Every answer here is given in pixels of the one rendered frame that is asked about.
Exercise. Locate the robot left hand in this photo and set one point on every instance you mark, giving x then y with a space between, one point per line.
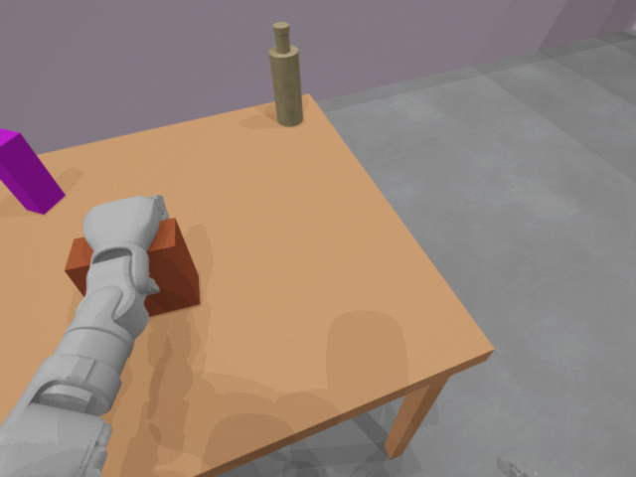
135 220

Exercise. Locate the robot left forearm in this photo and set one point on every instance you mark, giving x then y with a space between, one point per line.
83 374

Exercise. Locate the robot right hand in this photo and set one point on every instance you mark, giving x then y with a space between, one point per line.
514 468

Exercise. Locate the sponge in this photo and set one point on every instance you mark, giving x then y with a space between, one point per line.
170 264

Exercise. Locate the robot left upper arm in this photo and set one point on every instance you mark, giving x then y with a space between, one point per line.
48 441

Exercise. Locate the table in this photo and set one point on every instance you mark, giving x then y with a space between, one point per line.
316 302

